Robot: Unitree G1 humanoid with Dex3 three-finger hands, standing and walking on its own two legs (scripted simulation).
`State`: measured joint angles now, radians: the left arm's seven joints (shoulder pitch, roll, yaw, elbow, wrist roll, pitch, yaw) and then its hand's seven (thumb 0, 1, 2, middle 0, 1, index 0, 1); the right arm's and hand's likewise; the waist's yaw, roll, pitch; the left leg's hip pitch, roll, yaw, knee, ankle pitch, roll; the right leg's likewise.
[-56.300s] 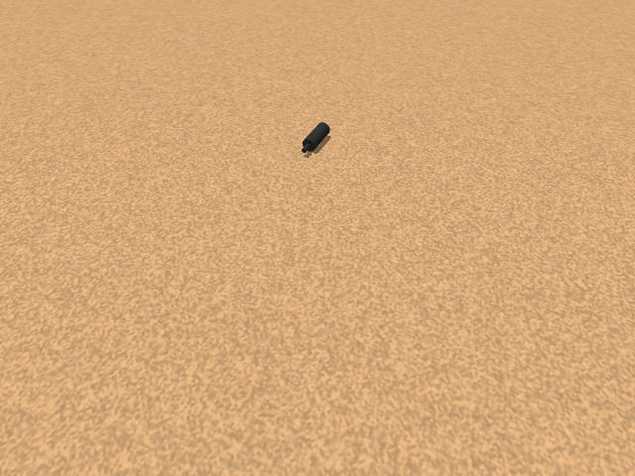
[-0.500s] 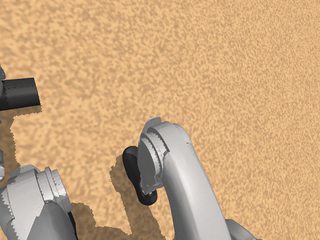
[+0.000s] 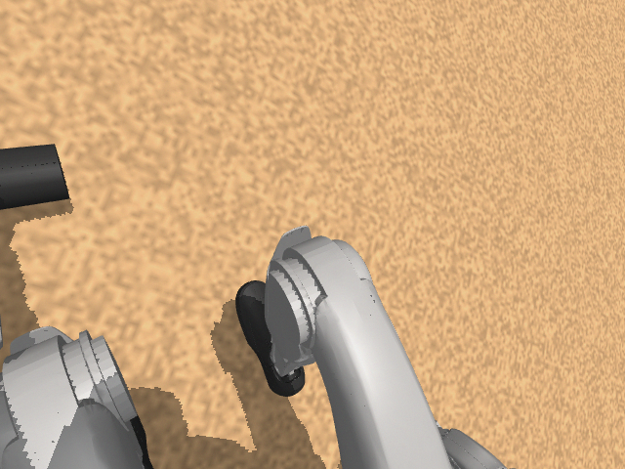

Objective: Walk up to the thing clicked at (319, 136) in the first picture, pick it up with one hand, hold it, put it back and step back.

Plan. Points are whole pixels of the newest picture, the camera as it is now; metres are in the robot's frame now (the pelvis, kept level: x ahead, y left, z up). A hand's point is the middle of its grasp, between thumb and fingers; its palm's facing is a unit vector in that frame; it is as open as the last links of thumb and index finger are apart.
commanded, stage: withdraw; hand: left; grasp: from above
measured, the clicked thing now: out of the picture +0.49 +0.23 -0.28
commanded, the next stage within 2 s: home in 0.64 s
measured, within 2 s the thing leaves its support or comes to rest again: neither
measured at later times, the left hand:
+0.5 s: hand out of the picture +0.49 +0.23 -0.05, palm faces -0.43 -0.09 -0.90, open 14.0 cm
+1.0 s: hand out of the picture +0.47 +0.23 -0.14, palm faces -0.31 -0.14 -0.94, open 12.8 cm
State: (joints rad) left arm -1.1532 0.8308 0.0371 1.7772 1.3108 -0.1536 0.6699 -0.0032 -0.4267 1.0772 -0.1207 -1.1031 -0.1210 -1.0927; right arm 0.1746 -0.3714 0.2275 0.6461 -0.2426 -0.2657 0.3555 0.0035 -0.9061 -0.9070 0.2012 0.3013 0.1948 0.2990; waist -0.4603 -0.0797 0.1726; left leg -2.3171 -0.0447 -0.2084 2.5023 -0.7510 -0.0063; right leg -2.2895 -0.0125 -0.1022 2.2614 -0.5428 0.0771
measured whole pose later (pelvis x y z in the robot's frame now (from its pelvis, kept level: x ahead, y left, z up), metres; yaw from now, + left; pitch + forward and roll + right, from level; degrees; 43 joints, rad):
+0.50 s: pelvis +0.00 -0.01 +0.06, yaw +8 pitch +36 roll -4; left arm -1.12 0.47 -0.13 1.42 1.05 0.10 0.28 0.00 -0.51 1.03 -0.11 -0.99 -0.09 -1.00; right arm 0.14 -0.33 0.02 0.72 -0.09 -0.03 0.26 0.00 -0.91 -0.91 0.20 0.30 0.19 0.30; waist -0.25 0.08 -0.13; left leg -2.15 -0.03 -0.07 2.25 -0.73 -0.01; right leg -2.20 -0.03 0.01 2.13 -0.57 0.05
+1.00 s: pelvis +0.01 -0.01 +0.03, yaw +8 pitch +39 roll -4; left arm -0.99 0.48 0.03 1.39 1.12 0.00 0.56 0.00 -0.24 0.91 -0.22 -0.74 -0.21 -0.75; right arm 0.20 -0.26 0.01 0.74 -0.16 -0.07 0.17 0.01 -0.89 -0.90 0.20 0.30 0.19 0.30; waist -0.28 0.05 -0.07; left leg -2.27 -0.05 -0.08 2.32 -0.73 -0.03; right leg -2.31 -0.04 0.01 2.21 -0.58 0.04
